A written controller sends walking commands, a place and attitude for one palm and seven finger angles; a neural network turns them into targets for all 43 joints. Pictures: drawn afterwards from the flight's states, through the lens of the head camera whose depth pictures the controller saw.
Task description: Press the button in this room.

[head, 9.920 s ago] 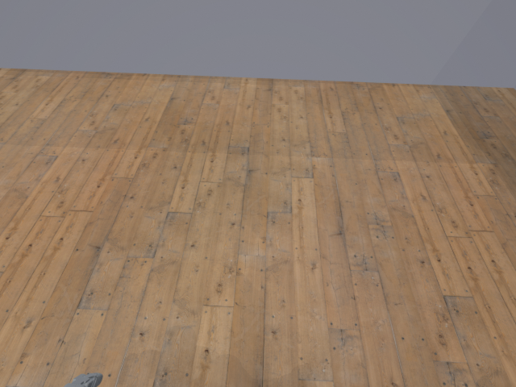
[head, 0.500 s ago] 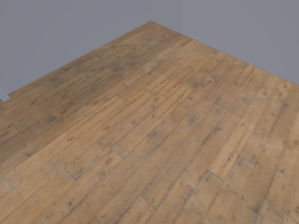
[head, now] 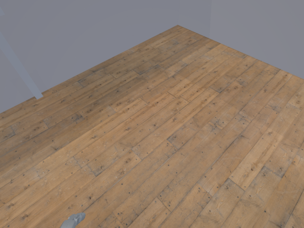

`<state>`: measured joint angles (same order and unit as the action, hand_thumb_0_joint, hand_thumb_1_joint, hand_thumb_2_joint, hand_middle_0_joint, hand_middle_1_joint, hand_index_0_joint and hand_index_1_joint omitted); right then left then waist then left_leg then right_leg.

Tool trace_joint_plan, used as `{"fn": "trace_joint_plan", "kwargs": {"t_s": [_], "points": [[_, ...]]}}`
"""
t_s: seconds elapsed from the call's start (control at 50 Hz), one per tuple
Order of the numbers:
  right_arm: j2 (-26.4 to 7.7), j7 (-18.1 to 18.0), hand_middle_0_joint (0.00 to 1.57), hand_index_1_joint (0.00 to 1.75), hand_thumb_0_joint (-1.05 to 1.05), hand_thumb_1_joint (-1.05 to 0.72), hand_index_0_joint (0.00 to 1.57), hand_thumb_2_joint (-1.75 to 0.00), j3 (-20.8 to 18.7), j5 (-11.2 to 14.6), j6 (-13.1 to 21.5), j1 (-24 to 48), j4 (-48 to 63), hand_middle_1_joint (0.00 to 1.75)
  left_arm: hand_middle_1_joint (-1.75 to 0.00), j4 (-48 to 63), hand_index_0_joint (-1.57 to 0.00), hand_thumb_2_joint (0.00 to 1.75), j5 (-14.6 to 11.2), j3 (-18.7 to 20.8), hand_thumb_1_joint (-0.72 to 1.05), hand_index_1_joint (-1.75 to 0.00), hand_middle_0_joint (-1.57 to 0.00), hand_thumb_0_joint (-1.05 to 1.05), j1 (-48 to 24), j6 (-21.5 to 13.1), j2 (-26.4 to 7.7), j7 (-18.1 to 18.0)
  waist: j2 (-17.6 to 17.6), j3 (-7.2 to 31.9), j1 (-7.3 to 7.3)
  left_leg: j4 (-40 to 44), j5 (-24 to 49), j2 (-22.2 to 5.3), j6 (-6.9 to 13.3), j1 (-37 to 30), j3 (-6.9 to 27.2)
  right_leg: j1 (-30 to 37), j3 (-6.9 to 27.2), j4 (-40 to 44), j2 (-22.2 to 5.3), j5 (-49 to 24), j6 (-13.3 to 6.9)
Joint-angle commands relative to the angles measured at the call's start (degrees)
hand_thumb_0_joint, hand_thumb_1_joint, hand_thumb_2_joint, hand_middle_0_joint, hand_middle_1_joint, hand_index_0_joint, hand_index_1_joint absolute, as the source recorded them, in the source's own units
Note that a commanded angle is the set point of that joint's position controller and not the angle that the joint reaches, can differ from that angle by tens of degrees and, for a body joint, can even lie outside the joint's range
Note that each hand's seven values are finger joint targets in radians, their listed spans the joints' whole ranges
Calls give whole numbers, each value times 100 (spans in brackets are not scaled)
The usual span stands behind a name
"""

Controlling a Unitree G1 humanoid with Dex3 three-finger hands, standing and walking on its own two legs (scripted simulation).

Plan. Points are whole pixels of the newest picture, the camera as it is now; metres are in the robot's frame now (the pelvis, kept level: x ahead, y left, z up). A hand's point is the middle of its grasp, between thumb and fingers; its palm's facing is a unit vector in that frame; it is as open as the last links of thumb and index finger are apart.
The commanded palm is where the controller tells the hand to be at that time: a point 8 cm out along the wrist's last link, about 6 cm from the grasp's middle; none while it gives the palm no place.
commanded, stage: turn or walk to find it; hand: left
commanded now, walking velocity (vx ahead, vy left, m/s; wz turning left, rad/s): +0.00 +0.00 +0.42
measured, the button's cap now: out of the picture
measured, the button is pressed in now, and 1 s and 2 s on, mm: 0 0 0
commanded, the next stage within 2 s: stand and wait in 0.20 s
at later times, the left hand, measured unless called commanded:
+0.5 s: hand out of the picture -0.06 +0.20 -0.18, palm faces +0.24 -0.94 -0.23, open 7.4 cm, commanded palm none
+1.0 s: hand out of the picture -0.04 +0.18 -0.14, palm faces +0.40 -0.87 -0.28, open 7.4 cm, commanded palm none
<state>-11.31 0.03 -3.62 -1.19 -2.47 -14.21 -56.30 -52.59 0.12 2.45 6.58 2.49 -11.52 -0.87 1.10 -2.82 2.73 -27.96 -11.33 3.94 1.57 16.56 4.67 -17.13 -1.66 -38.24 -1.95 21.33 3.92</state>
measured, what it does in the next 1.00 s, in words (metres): steps on the spot, turning left: right foot, then left foot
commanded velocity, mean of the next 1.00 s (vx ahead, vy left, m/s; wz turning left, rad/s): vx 0.01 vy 0.00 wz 0.38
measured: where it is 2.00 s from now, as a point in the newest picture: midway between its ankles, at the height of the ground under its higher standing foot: outside the picture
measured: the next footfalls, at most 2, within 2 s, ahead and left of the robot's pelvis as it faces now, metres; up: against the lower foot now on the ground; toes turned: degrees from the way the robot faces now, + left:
right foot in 0.02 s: +0.03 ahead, -0.12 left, +0.00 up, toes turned -2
left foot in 0.46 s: -0.03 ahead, +0.13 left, +0.00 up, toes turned +13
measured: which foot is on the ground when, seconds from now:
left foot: down 0.00-0.04, up 0.06-0.44, down 0.46-0.84, up 0.86-1.00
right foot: up 0.00-0.00, down 0.02-0.48, up 0.50-0.80, down 0.82-1.00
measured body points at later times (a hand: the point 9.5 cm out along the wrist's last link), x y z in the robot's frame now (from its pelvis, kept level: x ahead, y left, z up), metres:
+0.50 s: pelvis -0.03 +0.01 -0.01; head +0.00 +0.02 +0.44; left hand -0.08 +0.25 -0.17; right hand +0.10 -0.23 -0.15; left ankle -0.07 +0.13 -0.74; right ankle -0.01 -0.12 -0.73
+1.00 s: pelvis -0.05 -0.03 +0.00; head -0.02 -0.06 +0.45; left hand -0.07 +0.23 -0.12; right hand +0.09 -0.26 -0.16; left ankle -0.12 +0.10 -0.65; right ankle -0.01 -0.12 -0.74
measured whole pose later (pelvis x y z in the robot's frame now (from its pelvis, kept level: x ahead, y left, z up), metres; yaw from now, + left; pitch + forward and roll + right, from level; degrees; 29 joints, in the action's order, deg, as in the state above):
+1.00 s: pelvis -0.05 -0.03 +0.00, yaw +24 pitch -2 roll +2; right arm -15.0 1.2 -5.6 -1.2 -4.7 -12.6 -56.8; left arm -52.7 1.0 1.8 10.7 0.9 -9.5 -1.0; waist 2.8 -3.6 1.5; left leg -66.2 -22.1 0.4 -2.6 28.0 1.5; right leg -12.9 -9.5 -30.8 -5.1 16.0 -1.3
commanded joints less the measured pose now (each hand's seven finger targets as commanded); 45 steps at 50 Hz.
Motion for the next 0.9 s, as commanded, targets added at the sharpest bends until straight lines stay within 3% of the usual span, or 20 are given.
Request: {"fn": "trace_joint_plan", "kwargs": {"t_s": [0.0,0.02,0.06,0.08,0.14,0.32,0.4,0.42,0.44,0.46,0.5,0.54,0.6,0.68,0.76,0.78,0.8,0.82,0.84,0.88], "points": [[-585,-5,20,30,0,-90,20,-90,-190,80,131,72,562,30,-30,223,-20,90,111,285,90,-30,-20,0,931,-255,-1132,-140,-974,663,-485,-804,-580,-401,-43,1533,658,2040,1347,2193,-1401,-552,-523],[-535,-6,20,30,0,-90,20,-90,-194,44,121,172,704,30,-30,320,-20,90,134,313,90,-30,-20,0,863,-246,-1406,-137,-1611,449,-527,-2065,-2002,78,-278,1817,-63,1503,2209,2450,-2490,-830,-1159],[-771,-2,20,30,0,-90,20,-90,-278,-21,-31,195,587,30,-30,460,-20,90,73,323,90,-30,-20,0,417,-242,-1162,-170,-1230,116,-329,-3552,-1845,-279,-260,1628,186,453,1957,2552,-2290,-625,-1325],[-714,38,20,30,0,-90,20,-90,-276,-24,-67,80,435,30,-30,501,-20,90,70,257,90,-30,-20,0,139,-253,-990,-150,-753,-77,-164,-3928,-1443,-390,-297,1584,105,290,1323,2438,-1945,-712,-1196],[-594,89,20,30,0,-90,20,-90,-235,-23,-102,-198,278,30,-30,483,-20,90,82,178,90,-30,-20,0,126,-320,-786,-124,-906,-31,-88,-4194,-893,-480,-467,1492,-161,406,433,2218,-1524,-1373,-1013],[-390,7,20,30,0,-90,20,-90,-22,63,30,545,284,30,-30,-131,-20,90,178,235,90,-30,-20,0,1130,-310,-1056,-94,-1285,276,-575,-1751,-1548,-506,-491,715,-660,1212,377,1693,-1631,-3263,-1257],[-436,-35,20,30,0,-90,20,-90,38,84,171,14,-4,30,-30,-328,-20,90,93,213,90,-30,-20,0,949,-259,-1042,-114,-1108,623,-253,542,-2,-456,-387,-768,-868,919,35,943,-1323,-3133,-785],[-725,-36,20,30,0,-90,20,-90,-12,66,237,-58,-19,30,-30,-297,-20,90,44,189,90,-30,-20,0,1005,-232,-852,-103,-417,794,-218,858,858,-922,-238,-1479,-423,406,-253,404,-1046,-2443,-501],[-1176,-44,20,30,0,-90,20,-90,-101,26,260,-67,26,30,-30,-210,-20,90,33,136,90,-30,-20,0,1140,-200,-574,-72,901,829,-227,690,2419,-2016,224,-1954,765,-571,-586,-292,-576,-680,-194],[-1346,-73,20,30,0,-90,20,-90,-123,32,209,-139,28,30,-30,-106,-20,90,65,60,90,-30,-20,0,833,-168,-493,-66,1226,506,-103,821,3220,-2515,690,-1522,1041,-822,-506,-1031,-377,1152,-88],[-1160,-173,20,30,0,-90,20,-90,-84,5,204,83,-12,30,-30,-143,-20,90,52,114,90,-30,-20,0,425,-46,-606,-77,1397,130,-98,906,3261,-2218,850,-914,971,-919,-28,-1849,-428,1056,-55],[-1072,-178,20,30,0,-90,20,-90,-49,12,211,439,91,30,-30,-257,-20,90,43,125,90,-30,-20,0,604,-60,-576,-20,1020,142,-263,780,3173,-1912,770,-1035,609,-1020,-69,-2002,-396,655,-7],[-1143,-152,20,30,0,-90,20,-90,-111,16,203,377,151,30,-30,-196,-20,90,42,121,90,-30,-20,0,530,-76,-553,3,796,268,-201,765,2851,-1780,755,-1117,616,-984,-96,-1747,-318,555,57],[-1173,-114,20,30,0,-90,20,-90,-185,-16,153,351,238,30,-30,-7,-20,90,25,123,90,-30,-20,0,425,-95,-504,-17,791,323,-150,714,2439,-1746,789,-872,968,-612,-93,-914,-195,568,43],[-1144,-72,20,30,0,-90,20,-90,-246,3,109,534,389,30,-30,-15,-20,90,22,159,90,-30,-20,0,895,-184,-571,-32,817,482,-381,306,1935,-1426,555,-257,1143,490,-228,727,-4,-461,-2],[-1047,-53,20,30,0,-90,20,-90,-242,29,108,563,446,30,-30,-37,-20,90,40,188,90,-30,-20,0,1119,-229,-674,-51,446,553,-505,3,1297,-1191,342,150,1049,1086,-153,1472,-158,-960,-24],[-734,-14,20,30,0,-90,20,-90,-209,77,112,467,532,30,-30,-24,-20,90,120,268,90,-30,-20,0,1234,-285,-1066,-93,-656,623,-548,-845,-51,-637,-13,1080,473,1800,796,1999,-1147,-881,-299],[-511,6,20,30,0,-90,20,-90,-170,61,102,571,728,30,-30,87,-20,90,162,352,90,-30,-20,0,1205,-284,-1500,-104,-1864,365,-619,-2147,-2046,0,-300,1720,-235,1599,1970,2308,-2397,-1271,-966],[-821,-4,20,30,0,-90,20,-90,-256,-13,5,564,668,30,-30,159,-20,90,100,373,90,-30,-20,0,1091,-306,-1407,-113,-1880,316,-630,-3155,-2147,-295,-258,1544,128,790,2031,2529,-2550,-808,-1207],[-774,66,20,30,0,-90,20,-90,-280,-12,-74,517,511,30,-30,358,-20,90,100,279,90,-30,-20,0,429,-254,-1089,-117,-951,-199,-300,-4151,-1495,-482,-268,1523,80,128,1259,2489,-2052,-347,-1093]]}}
